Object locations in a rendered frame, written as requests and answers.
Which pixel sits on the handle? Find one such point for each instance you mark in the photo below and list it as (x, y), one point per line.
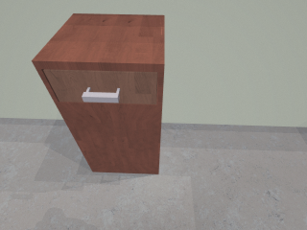
(101, 97)

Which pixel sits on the drawer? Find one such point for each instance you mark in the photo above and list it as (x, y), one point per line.
(135, 87)

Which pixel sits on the cabinet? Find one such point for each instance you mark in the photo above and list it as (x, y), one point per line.
(113, 137)

